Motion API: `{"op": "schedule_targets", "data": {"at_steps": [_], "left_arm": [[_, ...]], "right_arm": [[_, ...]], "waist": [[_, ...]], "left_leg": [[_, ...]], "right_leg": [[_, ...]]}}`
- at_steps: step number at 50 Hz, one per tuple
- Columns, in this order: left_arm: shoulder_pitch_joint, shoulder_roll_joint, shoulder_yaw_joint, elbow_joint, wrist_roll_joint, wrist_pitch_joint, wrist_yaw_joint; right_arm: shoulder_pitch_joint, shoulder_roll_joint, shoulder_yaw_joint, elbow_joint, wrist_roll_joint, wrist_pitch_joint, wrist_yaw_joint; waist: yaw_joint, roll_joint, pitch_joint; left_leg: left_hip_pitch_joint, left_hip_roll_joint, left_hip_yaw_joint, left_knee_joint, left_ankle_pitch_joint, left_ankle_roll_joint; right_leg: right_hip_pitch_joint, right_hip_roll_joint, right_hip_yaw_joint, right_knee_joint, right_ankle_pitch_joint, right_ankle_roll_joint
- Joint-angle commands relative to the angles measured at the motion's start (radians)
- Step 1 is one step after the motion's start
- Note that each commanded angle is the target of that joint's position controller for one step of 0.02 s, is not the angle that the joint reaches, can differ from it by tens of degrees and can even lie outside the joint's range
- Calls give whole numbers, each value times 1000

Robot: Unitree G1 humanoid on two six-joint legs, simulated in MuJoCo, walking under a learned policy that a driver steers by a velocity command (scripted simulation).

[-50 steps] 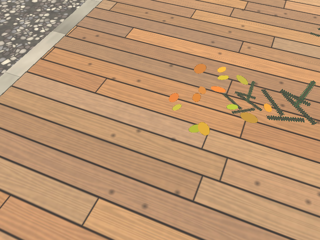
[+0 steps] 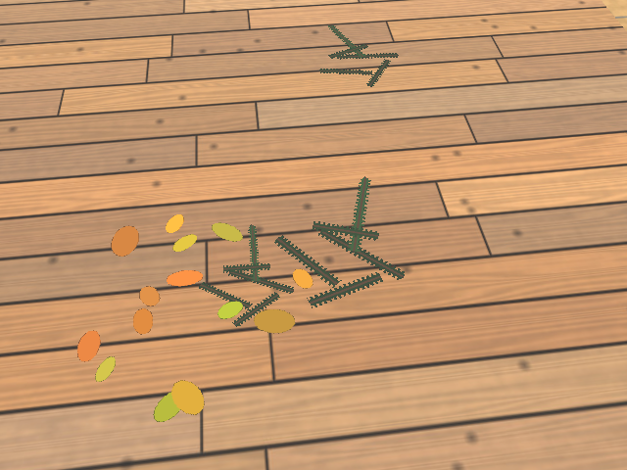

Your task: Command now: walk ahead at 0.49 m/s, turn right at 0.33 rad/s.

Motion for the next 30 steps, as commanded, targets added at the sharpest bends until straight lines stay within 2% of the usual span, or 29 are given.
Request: {"op": "schedule_targets", "data": {"at_steps": [1, 3, 5, 9, 11, 13, 14, 15, 16, 17, 18, 19, 20, 21, 22, 23, 24, 25, 27, 30], "left_arm": [[39, 22, 6, -66, 1, -6, -5], [-21, 12, -2, -97, 14, -4, -5], [-89, 14, -11, -124, 24, -11, -10], [-224, 16, -21, -159, 15, -24, -25], [-284, 28, -20, -183, 8, -25, -33], [-321, 47, -16, -207, 4, -27, -40], [-322, 57, -12, -213, 4, -30, -44], [-291, 70, -5, -209, 6, -31, -46], [-210, 94, 11, -187, 12, -32, -44], [-51, 144, 39, -139, 15, -31, -36], [144, 240, 66, -109, 25, -25, -23], [167, 294, 71, -100, 28, -21, -31], [147, 190, 46, -107, 21, -26, -37], [74, 151, 31, -119, 17, -31, -38], [-1, 125, 22, -130, 19, -31, -42], [-49, 100, 17, -136, 23, -32, -47], [-68, 86, 14, -133, 30, -37, -48], [-70, 83, 15, -126, 29, -43, -49], [-50, 100, 21, -102, 27, -54, -45], [6, 116, 27, -65, 24, -48, -29]], "right_arm": [[50, -74, -16, -10, 0, -12, 9], [66, -107, -25, 9, 11, -17, 9], [81, -137, -32, 18, 14, -12, 5], [131, -167, -33, 38, 28, 7, 1], [177, -176, -32, 57, 35, 16, 2], [197, -185, -32, 71, 39, 27, 2], [198, -191, -33, 75, 40, 33, 1], [189, -198, -33, 77, 41, 40, 0], [177, -196, -30, 76, 40, 46, -3], [180, -167, -19, 73, 32, 48, -6], [180, -112, 6, 37, 3, 43, -9], [286, -9, 34, 28, 16, 20, -3], [227, -130, 6, 37, 39, 4, 1], [149, -159, -5, 11, 52, -3, 3], [114, -144, -4, 9, 41, 1, -2], [100, -132, -7, 7, 24, 9, -5], [117, -117, -8, 9, 23, 21, -4], [128, -98, -6, 14, 23, 33, -4], [110, -82, -6, 7, 19, 50, -7], [5, -70, -5, -29, 9, 52, -8]], "waist": [[11, 97, -42], [11, 85, -13], [-2, 72, -8], [-48, 89, 9], [-69, 101, 18], [-69, 110, 27], [-60, 115, 26], [-32, 118, 12], [19, 114, -31], [87, 87, -125], [150, -74, -278], [81, -312, -364], [105, -168, -295], [85, -122, -183], [52, -43, -132], [25, -28, -90], [-4, -50, -83], [-17, -51, -79], [-28, -33, -53], [-5, -12, -14]], "left_leg": [[158, 268, -293, -257, 27, 195], [142, 280, -250, -292, 85, 216], [152, 278, -206, -305, 122, 217], [144, 235, -104, -284, 141, 171], [184, 255, -109, -265, 112, 159], [241, 288, -124, -237, 96, 144], [264, 301, -129, -213, 108, 135], [274, 303, -124, -170, 162, 123], [266, 276, -93, -67, 300, 101], [207, 221, -41, 133, 387, 70], [-4, 153, 22, 493, 122, 23], [-360, 1, -36, 782, -423, -14], [-467, 59, -138, 892, -420, 3], [-501, 105, -124, 888, -317, 20], [-454, 148, -108, 845, -228, 15], [-414, 173, -109, 787, -171, 8], [-354, 193, -115, 756, -134, 3], [-324, 192, -109, 736, -112, -5], [-342, 191, -104, 683, -61, -19], [-418, 188, -101, 525, 68, -39]], "right_leg": [[-171, -105, 24, -43, 51, -2], [-210, -127, 3, -151, 89, 8], [-227, -141, -16, -272, 187, 18], [-147, -104, -78, -511, 355, 26], [-133, -90, -89, -573, 358, 23], [-129, -79, -90, -623, 311, 3], [-110, -70, -97, -647, 279, -11], [-51, -53, -112, -678, 263, -26], [72, -22, -138, -709, 256, -44], [288, -20, -129, -716, 257, -75], [576, -243, 135, -719, 280, -149], [805, -410, 585, -871, 86, -288], [745, -390, 594, -916, 20, -255], [629, -358, 445, -921, 95, -219], [507, -312, 332, -939, 207, -201], [413, -272, 252, -972, 275, -192], [352, -249, 202, -1003, 312, -185], [319, -234, 168, -1029, 349, -190], [296, -223, 105, -1058, 431, -200], [325, -217, 51, -1079, 477, -194]]}}
Velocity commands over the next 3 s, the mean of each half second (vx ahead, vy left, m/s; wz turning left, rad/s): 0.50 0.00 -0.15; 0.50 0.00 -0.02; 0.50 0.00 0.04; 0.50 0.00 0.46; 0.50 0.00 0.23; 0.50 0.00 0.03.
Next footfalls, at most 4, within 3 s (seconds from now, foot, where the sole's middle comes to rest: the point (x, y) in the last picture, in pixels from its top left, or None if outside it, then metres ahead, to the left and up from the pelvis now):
0.34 right None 0.34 -0.16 -0.77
0.90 left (302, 381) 0.67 0.05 -0.77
1.46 right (398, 272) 0.97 -0.19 -0.77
2.02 left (288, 201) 1.22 0.10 -0.77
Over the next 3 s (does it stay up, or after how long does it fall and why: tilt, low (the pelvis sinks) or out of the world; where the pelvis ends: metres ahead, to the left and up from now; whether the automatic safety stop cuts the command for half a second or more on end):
stays up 1.61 0.14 0.00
